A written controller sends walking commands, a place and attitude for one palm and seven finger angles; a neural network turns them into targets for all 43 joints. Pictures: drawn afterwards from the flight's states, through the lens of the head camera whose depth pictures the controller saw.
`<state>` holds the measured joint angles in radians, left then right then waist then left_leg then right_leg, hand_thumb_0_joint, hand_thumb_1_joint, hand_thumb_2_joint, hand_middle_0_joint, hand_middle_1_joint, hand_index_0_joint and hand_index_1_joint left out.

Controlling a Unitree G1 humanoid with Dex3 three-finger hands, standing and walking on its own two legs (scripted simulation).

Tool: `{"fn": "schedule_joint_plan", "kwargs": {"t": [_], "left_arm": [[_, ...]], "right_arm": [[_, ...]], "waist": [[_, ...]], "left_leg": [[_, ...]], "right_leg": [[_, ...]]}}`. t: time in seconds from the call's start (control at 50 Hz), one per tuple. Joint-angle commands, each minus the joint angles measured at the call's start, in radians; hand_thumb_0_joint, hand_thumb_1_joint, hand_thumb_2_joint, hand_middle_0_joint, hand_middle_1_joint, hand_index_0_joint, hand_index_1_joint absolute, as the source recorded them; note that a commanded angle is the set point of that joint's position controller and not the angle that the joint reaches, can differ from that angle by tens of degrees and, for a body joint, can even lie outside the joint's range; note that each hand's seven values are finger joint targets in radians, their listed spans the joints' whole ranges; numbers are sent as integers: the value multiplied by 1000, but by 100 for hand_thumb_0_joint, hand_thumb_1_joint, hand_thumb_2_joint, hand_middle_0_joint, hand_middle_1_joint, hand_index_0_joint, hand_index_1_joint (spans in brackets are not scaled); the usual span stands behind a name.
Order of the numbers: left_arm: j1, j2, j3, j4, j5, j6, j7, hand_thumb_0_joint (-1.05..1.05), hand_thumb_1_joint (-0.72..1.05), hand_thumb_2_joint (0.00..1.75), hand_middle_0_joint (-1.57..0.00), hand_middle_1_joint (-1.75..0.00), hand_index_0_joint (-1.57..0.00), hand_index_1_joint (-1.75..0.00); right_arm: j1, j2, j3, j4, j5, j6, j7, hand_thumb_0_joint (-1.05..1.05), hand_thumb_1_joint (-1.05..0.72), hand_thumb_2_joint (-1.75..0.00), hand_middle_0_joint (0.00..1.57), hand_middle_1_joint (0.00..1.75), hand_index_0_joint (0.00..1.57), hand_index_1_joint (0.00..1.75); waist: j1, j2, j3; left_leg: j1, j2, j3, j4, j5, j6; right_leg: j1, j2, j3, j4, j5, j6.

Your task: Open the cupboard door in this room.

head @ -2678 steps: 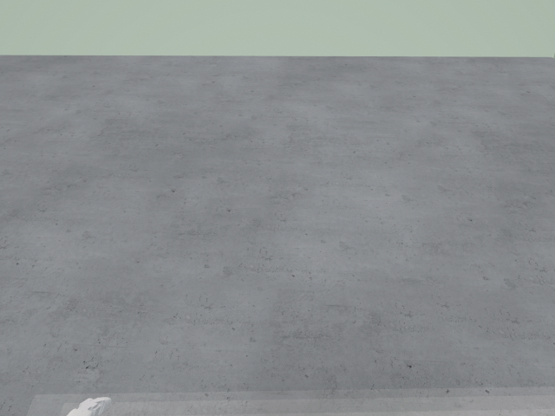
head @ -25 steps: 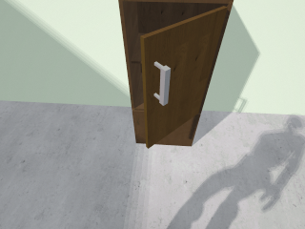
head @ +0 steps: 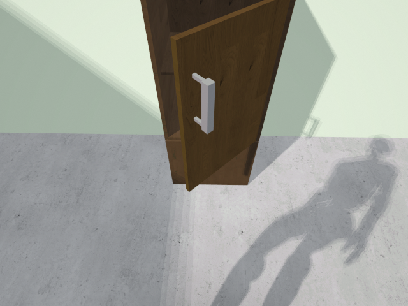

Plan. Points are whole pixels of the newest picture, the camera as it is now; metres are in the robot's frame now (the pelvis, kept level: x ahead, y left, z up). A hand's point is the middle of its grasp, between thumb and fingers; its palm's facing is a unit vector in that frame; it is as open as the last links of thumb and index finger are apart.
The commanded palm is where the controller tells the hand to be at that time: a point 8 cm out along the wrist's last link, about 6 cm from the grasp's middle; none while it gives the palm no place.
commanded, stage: walk to a spot facing it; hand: left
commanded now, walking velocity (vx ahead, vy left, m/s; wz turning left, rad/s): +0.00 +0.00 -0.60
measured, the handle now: (202, 104) +0.56 +0.04 +0.07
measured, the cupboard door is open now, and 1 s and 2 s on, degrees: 43 43 43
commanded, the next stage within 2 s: none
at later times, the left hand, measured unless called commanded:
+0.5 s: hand out of the picture +0.09 +0.16 -0.16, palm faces -0.16 -0.95 -0.27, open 7.4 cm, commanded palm none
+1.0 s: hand (150, 262) +0.24 +0.15 -0.16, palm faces -0.53 -0.82 -0.23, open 7.4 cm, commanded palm none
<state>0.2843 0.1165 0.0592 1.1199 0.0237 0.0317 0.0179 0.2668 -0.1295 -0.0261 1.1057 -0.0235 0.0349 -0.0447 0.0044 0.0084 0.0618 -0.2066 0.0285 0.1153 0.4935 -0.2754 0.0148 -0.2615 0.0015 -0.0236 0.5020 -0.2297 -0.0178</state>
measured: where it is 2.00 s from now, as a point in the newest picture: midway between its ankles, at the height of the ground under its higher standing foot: outside the picture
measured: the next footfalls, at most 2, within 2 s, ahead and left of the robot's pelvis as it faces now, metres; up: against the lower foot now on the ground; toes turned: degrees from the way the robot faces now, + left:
left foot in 0.72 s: +0.11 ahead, +0.12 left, +0.00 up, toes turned -24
right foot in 1.10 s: -0.01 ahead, -0.12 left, +0.00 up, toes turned -42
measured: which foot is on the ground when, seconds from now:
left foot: down 0.00-0.20, up 0.22-0.70, down 0.72-1.00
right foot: down 0.00-0.72, up 0.74-1.00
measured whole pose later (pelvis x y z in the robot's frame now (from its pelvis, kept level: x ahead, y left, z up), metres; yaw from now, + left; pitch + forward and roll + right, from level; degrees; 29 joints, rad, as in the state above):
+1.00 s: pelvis +0.04 +0.02 +0.00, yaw -34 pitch +1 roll -2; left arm 0.14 0.27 0.10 0.91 0.03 0.06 -0.03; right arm 0.25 -0.20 -0.03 0.91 -0.03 0.02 -0.04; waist 0.00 -0.01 0.12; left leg -0.19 0.11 0.16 0.50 -0.33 -0.01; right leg -0.47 -0.03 -0.04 0.90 -0.41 0.04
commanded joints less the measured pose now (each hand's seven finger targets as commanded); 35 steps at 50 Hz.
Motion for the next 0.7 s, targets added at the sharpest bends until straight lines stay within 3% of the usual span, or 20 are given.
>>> {"fn": "schedule_joint_plan", "kwargs": {"t": [0.0,0.04,0.1,0.12,0.14,0.16,0.18,0.2,0.22,0.24,0.28,0.32,0.38,0.48,0.56,0.6,0.62,0.64,0.66,0.68], "left_arm": [[3,127,37,-101,3,0,-10,0,90,90,-20,-30,-20,-30],[0,125,42,-121,4,2,-15,0,90,90,-20,-30,-20,-30],[-7,114,48,-149,7,9,-25,0,90,90,-20,-30,-20,-30],[9,111,48,-153,6,8,-26,0,90,90,-20,-30,-20,-30],[34,114,50,-152,6,2,-27,0,90,90,-20,-30,-20,-30],[70,145,55,-146,9,-6,-24,0,90,90,-20,-30,-20,-30],[88,247,70,-145,19,-18,-10,0,90,90,-20,-30,-20,-30],[132,268,72,-135,1,-19,1,0,90,90,-20,-30,-20,-30],[118,260,73,-138,0,-14,12,0,90,90,-20,-30,-20,-30],[53,246,71,-155,-1,-14,14,0,90,90,-20,-30,-20,-30],[18,232,67,-183,-3,-24,15,0,90,90,-20,-30,-20,-30],[22,231,66,-184,-2,-28,16,0,90,90,-20,-30,-20,-30],[38,241,67,-197,-2,-25,11,0,90,90,-20,-30,-20,-30],[35,260,72,-226,4,-18,3,0,90,90,-20,-30,-20,-30],[12,283,78,-249,8,-14,0,0,90,90,-20,-30,-20,-30],[-16,290,81,-259,6,-12,-1,0,90,90,-20,-30,-20,-30],[-28,283,79,-260,4,-10,0,0,90,90,-20,-30,-20,-30],[-56,284,76,-268,-2,-9,-3,0,90,90,-20,-30,-20,-30],[-71,255,69,-278,-10,-9,-4,0,90,90,-20,-30,-20,-30],[-46,193,58,-296,-17,-8,-14,0,90,90,-20,-30,-20,-30]], "right_arm": [[38,-158,-46,-80,-2,-12,-11,0,-90,-90,20,30,20,30],[22,-186,-57,-105,-3,-16,-12,0,-90,-90,20,30,20,30],[-19,-212,-66,-138,-9,-21,-10,0,-90,-90,20,30,20,30],[-41,-211,-65,-150,-9,-22,-8,0,-90,-90,20,30,20,30],[-63,-211,-65,-161,-11,-22,-8,0,-90,-90,20,30,20,30],[-78,-206,-64,-172,-7,-17,-7,0,-90,-90,20,30,20,30],[-66,-145,-61,-196,9,-13,-1,0,-90,-90,20,30,20,30],[-116,-152,-57,-208,8,2,1,0,-90,-90,20,30,20,30],[-124,-158,-62,-213,7,7,0,0,-90,-90,20,30,20,30],[-136,-161,-62,-215,9,4,3,0,-90,-90,20,30,20,30],[-152,-152,-56,-219,6,-2,11,0,-90,-90,20,30,20,30],[-155,-147,-56,-225,6,1,11,0,-90,-90,20,30,20,30],[-191,-157,-55,-244,7,7,7,0,-90,-90,20,30,20,30],[-232,-164,-54,-281,10,3,6,0,-90,-90,20,30,20,30],[-233,-154,-48,-304,19,-12,7,0,-90,-90,20,30,20,30],[-191,-155,-47,-304,23,-20,5,0,-90,-90,20,30,20,30],[-162,-157,-47,-294,25,-24,2,0,-90,-90,20,30,20,30],[-103,-164,-47,-282,26,-31,-2,0,-90,-90,20,30,20,30],[-58,-196,-50,-269,22,-42,-7,0,-90,-90,20,30,20,30],[-39,-293,-65,-274,6,-51,-12,0,-90,-90,20,30,20,30]], "waist": [[-10,52,10],[-3,101,-23],[10,163,-15],[25,136,-13],[43,94,-8],[63,-22,5],[57,-324,-29],[91,-317,-36],[72,-272,-47],[46,-199,-28],[33,-80,-79],[30,-87,-117],[40,-110,-98],[43,-128,-86],[44,-131,-102],[23,-147,-117],[12,-142,-124],[-19,-127,-146],[-40,-78,-164],[-37,183,-179]], "left_leg": [[-5,178,-141,-124,-63,51],[-2,241,-172,-148,-44,79],[-42,337,-184,-167,68,137],[-62,337,-157,-129,109,132],[-71,306,-109,-49,172,104],[-117,217,-28,104,125,43],[-271,60,87,341,-169,-37],[-328,-5,-32,554,-351,-46],[-366,3,-107,647,-313,-42],[-397,22,-150,682,-239,-44],[-376,28,-148,673,-159,-59],[-362,19,-149,639,-130,-67],[-371,9,-155,609,-118,-73],[-345,-6,-161,530,-137,-72],[-252,-27,-151,363,-166,-61],[-177,-43,-149,235,-144,-53],[-104,-47,-147,137,-99,-53],[-5,-42,-144,20,-23,-46],[165,27,-189,-103,39,-24],[299,285,-451,-192,109,63]], "right_leg": [[-116,-42,90,10,33,-25],[-119,-16,60,126,41,-14],[-116,-14,-2,309,-167,9],[-83,-25,2,289,-165,8],[-42,-27,5,183,-101,5],[17,-53,86,18,107,-15],[117,-272,420,-138,294,-91],[120,-329,541,-210,389,-134],[130,-310,551,-210,339,-135],[141,-279,506,-175,310,-164],[169,-233,431,-145,343,-181],[214,-204,403,-130,408,-157],[212,-183,407,-139,425,-144],[177,-178,459,-147,361,-169],[130,-172,502,-129,349,-187],[104,-153,509,-101,393,-171],[67,-133,507,-74,406,-146],[28,-112,478,-44,372,-113],[-106,-52,426,20,264,-64],[-306,86,269,175,-83,-4]]}}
